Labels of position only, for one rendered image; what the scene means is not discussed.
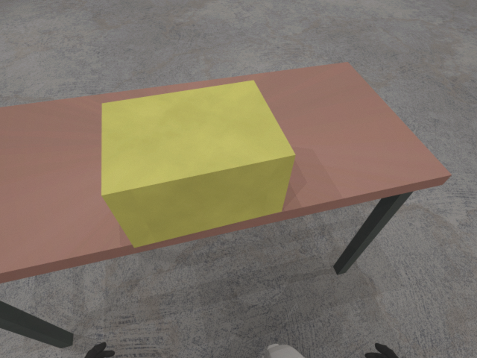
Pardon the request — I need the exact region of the right robot hand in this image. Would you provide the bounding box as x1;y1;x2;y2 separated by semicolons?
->
365;343;399;358

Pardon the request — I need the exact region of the table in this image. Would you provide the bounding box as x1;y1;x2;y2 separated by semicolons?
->
0;62;451;348

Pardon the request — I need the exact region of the left robot hand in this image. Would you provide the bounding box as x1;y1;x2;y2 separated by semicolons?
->
84;342;115;358

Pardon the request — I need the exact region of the carton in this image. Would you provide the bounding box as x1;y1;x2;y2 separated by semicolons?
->
101;81;296;248

